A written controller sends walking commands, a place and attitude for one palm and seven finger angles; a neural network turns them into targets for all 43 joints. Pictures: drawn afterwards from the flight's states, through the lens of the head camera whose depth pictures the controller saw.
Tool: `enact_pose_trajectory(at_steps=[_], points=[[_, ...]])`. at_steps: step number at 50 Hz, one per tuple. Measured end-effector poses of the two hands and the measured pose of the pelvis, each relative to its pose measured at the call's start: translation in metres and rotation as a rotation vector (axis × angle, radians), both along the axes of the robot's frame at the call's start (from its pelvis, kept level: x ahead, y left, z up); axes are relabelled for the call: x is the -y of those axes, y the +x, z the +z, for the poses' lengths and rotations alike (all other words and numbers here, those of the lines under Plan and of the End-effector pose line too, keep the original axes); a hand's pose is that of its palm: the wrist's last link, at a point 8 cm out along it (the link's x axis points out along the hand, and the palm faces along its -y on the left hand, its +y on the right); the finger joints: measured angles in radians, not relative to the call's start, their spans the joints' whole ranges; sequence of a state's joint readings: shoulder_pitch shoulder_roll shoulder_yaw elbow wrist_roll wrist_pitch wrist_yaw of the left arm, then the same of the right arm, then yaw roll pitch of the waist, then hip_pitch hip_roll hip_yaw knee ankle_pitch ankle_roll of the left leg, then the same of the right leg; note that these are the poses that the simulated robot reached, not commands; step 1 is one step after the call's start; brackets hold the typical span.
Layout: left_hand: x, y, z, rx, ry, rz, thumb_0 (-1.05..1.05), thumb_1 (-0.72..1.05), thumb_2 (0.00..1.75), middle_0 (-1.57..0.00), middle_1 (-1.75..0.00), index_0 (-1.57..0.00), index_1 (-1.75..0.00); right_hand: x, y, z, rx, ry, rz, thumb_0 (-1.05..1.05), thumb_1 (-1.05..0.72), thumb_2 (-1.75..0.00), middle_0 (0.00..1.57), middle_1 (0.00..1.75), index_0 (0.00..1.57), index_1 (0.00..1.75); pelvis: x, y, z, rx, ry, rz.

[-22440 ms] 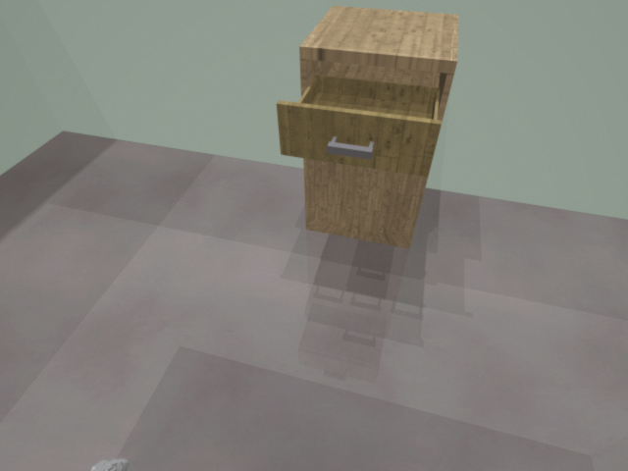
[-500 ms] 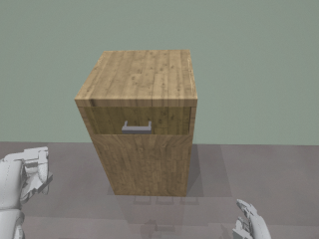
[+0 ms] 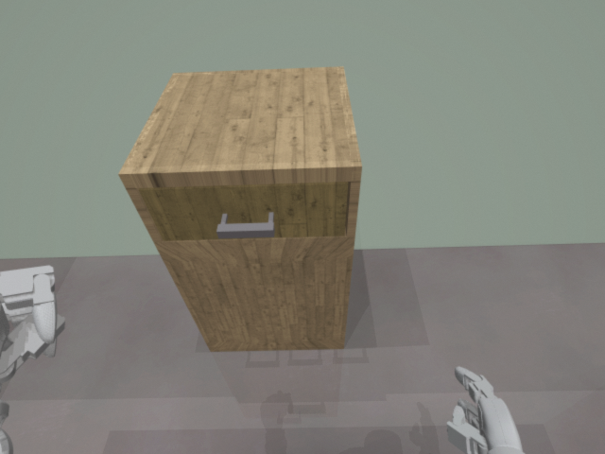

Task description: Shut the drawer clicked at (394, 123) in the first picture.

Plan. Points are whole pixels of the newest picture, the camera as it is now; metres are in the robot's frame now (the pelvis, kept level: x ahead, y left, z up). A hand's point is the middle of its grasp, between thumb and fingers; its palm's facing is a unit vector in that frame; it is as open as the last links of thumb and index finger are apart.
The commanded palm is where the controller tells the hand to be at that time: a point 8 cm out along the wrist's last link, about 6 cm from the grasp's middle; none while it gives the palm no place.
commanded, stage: step back with the hand held close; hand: left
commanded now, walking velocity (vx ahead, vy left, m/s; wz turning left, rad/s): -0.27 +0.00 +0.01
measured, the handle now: (247, 223) +0.57 +0.17 -0.09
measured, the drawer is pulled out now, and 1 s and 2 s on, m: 0.00 0.00 0.00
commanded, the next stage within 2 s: stop stepping back and stand still in 1.28 s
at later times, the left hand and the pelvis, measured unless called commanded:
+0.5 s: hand (20, 407) +0.13 +0.25 +0.15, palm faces +0.34 -0.81 -0.47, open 3.3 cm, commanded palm +0.07 +0.30 +0.17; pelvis -0.06 +0.01 -0.01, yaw +1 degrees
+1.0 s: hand out of the picture +0.08 +0.23 +0.15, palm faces +0.22 -0.83 -0.51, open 3.3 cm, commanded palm +0.00 +0.29 +0.17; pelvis -0.14 +0.01 -0.01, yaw +0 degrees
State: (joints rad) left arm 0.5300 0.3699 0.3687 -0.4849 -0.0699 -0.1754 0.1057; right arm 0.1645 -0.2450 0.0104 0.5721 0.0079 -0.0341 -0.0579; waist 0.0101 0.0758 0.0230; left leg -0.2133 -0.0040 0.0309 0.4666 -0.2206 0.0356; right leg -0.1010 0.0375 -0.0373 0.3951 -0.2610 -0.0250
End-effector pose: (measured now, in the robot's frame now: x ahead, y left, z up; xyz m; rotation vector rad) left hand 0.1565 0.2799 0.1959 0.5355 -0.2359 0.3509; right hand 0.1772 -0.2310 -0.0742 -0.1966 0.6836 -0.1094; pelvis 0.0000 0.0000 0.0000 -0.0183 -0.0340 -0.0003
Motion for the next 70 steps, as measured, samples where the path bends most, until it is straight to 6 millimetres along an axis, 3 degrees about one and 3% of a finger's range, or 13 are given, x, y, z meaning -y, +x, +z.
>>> enact_pose_trajectory(at_steps=[7, 17, 23, 30, 35, 40, 43, 47, 53, 58, 62, 66, 70], points=[[0.003, -0.006, -0.038, -0.208, -0.042, -0.054, 0.02, 0.89, 0.89, -1.4, -1.6, -1.41, -1.6, 0.007, -0.026, -0.009, -0.103, -0.022, -0.075, 0.01, -0.9, -0.9, 0.2, 0.3, 0.2, 0.3, -0.008, -0.009, 0.0, -0.041, 0.009, -0.01], [-0.008, -0.038, -0.007, -0.063, 0.052, -0.053, 0.02, 0.89, 0.89, -1.41, -1.6, -1.41, -1.6, -0.005, -0.043, -0.005, -0.084, -0.045, -0.049, 0.01, -0.9, -0.9, 0.2, 0.3, 0.2, 0.3, -0.012, -0.034, -0.005, -0.044, 0.003, 0.003], [-0.012, -0.059, -0.018, -0.061, 0.012, -0.022, 0.02, 0.89, 0.89, -1.41, -1.6, -1.41, -1.6, -0.012, -0.053, -0.002, -0.031, -0.025, -0.044, 0.01, -0.9, -0.9, 0.2, 0.3, 0.2, 0.3, -0.014, -0.052, -0.007, -0.041, -0.014, 0.009], [-0.015, -0.077, -0.03, -0.036, -0.039, -0.045, 0.02, 0.89, 0.89, -1.41, -1.6, -1.41, -1.6, -0.012, -0.08, -0.001, -0.064, -0.083, -0.037, 0.01, -0.9, -0.9, 0.2, 0.3, 0.2, 0.3, -0.02, -0.068, -0.01, -0.038, -0.042, 0.023], [-0.025, -0.081, -0.019, 0.009, 0.025, -0.058, 0.02, 0.89, 0.89, -1.41, -1.6, -1.41, -1.6, -0.015, -0.098, 0.0, -0.093, -0.115, -0.041, 0.01, -0.9, -0.9, 0.2, 0.3, 0.2, 0.3, -0.024, -0.077, -0.008, -0.045, -0.051, 0.05], [-0.033, -0.092, -0.005, 0.029, 0.095, -0.029, 0.02, 0.89, 0.89, -1.41, -1.6, -1.41, -1.6, -0.021, -0.104, -0.003, -0.097, -0.092, -0.02, 0.01, -0.9, -0.9, 0.2, 0.3, 0.2, 0.3, -0.021, -0.085, -0.007, -0.103, -0.051, 0.054], [-0.028, -0.097, -0.012, 0.0, 0.091, -0.037, 0.02, 0.89, 0.89, -1.41, -1.6, -1.41, -1.6, -0.023, -0.102, -0.008, -0.086, -0.072, 0.001, 0.01, -0.9, -0.9, 0.2, 0.3, 0.2, 0.3, -0.016, -0.094, -0.011, -0.144, -0.024, 0.022], [-0.008, -0.101, -0.027, -0.049, 0.045, -0.104, 0.02, 0.89, 0.89, -1.41, -1.6, -1.41, -1.6, -0.02, -0.107, -0.017, -0.094, -0.057, 0.028, 0.01, -0.9, -0.9, 0.2, 0.3, 0.2, 0.3, -0.011, -0.12, -0.012, -0.137, -0.036, -0.001], [0.012, -0.131, -0.012, 0.006, 0.09, -0.231, 0.02, 0.89, 0.89, -1.41, -1.6, -1.41, -1.6, -0.01, -0.137, -0.007, -0.065, -0.041, -0.016, 0.01, -0.9, -0.89, 0.2, 0.3, 0.2, 0.3, -0.003, -0.145, -0.015, -0.072, -0.056, -0.005], [-0.01, -0.163, -0.002, 0.097, 0.099, -0.173, 0.02, 0.89, 0.89, -1.41, -1.6, -1.41, -1.6, 0.002, -0.161, 0.007, -0.02, -0.089, -0.073, 0.01, -0.9, -0.9, 0.2, 0.3, 0.2, 0.3, -0.011, -0.147, -0.016, -0.032, -0.058, 0.013], [-0.037, -0.174, -0.013, 0.153, 0.02, -0.086, 0.01, 0.89, 0.89, -1.41, -1.6, -1.41, -1.6, 0.003, -0.175, 0.007, -0.013, -0.148, -0.099, 0.01, -0.9, -0.9, 0.2, 0.3, 0.2, 0.3, -0.029, -0.149, -0.019, -0.01, -0.072, 0.025], [-0.052, -0.175, -0.029, 0.13, -0.045, -0.065, 0.01, 0.89, 0.89, -1.41, -1.6, -1.41, -1.6, -0.014, -0.192, 0.009, -0.019, -0.161, -0.07, 0.01, -0.91, -0.9, 0.2, 0.3, 0.2, 0.3, -0.038, -0.178, -0.017, -0.006, -0.062, 0.008], [-0.048, -0.193, -0.031, 0.07, -0.03, -0.119, 0.02, 0.89, 0.89, -1.41, -1.6, -1.41, -1.6, -0.037, -0.214, 0.011, -0.021, -0.13, -0.011, 0.01, -0.9, -0.9, 0.2, 0.3, 0.2, 0.3, -0.04, -0.214, -0.014, -0.04, -0.083, 0.014]])
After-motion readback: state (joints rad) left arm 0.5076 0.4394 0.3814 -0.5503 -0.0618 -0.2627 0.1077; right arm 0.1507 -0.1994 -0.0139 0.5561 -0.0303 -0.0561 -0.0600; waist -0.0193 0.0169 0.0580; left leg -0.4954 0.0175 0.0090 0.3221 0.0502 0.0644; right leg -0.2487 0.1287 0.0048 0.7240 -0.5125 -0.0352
